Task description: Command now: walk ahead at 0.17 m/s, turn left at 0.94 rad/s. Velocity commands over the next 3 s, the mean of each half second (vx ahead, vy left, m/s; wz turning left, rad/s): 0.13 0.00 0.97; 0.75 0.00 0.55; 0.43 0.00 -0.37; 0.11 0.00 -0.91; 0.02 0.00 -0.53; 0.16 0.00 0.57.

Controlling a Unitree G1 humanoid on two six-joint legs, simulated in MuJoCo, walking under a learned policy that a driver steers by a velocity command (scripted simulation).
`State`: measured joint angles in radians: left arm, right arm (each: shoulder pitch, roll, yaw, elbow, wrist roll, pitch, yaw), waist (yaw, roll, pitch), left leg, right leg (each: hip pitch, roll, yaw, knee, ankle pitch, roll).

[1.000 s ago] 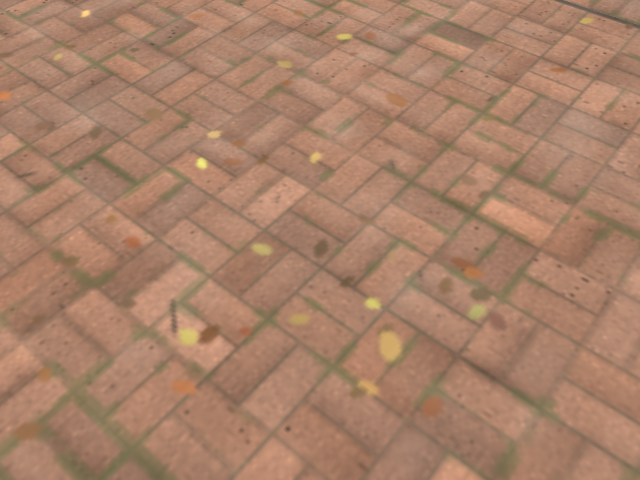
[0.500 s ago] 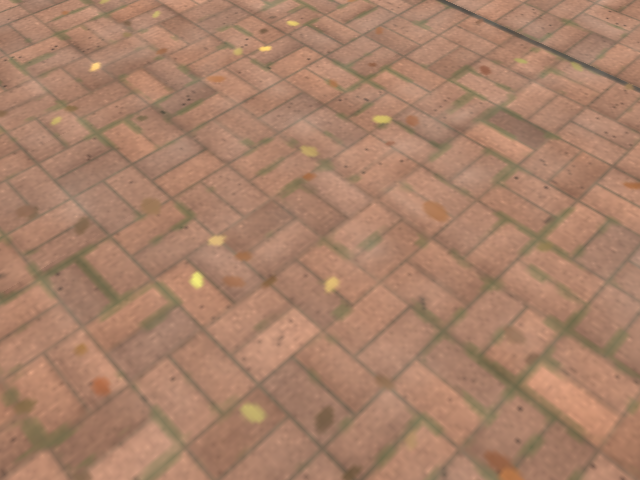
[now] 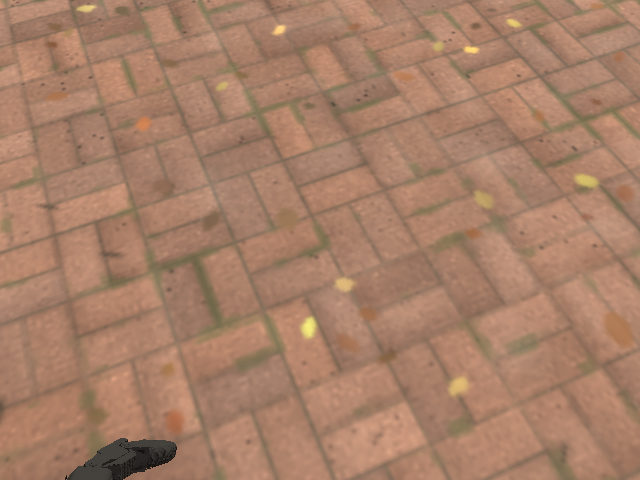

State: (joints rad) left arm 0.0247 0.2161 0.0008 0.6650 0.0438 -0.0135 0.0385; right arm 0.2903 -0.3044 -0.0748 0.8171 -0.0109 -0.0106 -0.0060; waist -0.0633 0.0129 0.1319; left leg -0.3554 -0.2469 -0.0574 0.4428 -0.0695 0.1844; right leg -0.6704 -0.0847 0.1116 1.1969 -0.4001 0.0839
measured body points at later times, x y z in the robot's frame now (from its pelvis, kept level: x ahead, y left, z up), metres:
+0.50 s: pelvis +0.11 -0.10 +0.02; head +0.14 -0.11 +0.47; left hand +0.12 +0.22 -0.05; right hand +0.36 -0.32 -0.09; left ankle +0.04 +0.00 -0.63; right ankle +0.18 -0.18 -0.72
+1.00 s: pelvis +0.21 +0.10 +0.00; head +0.22 +0.12 +0.45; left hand +0.00 +0.26 -0.13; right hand +0.53 +0.06 -0.07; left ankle +0.17 +0.17 -0.72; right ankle +0.22 -0.14 -0.64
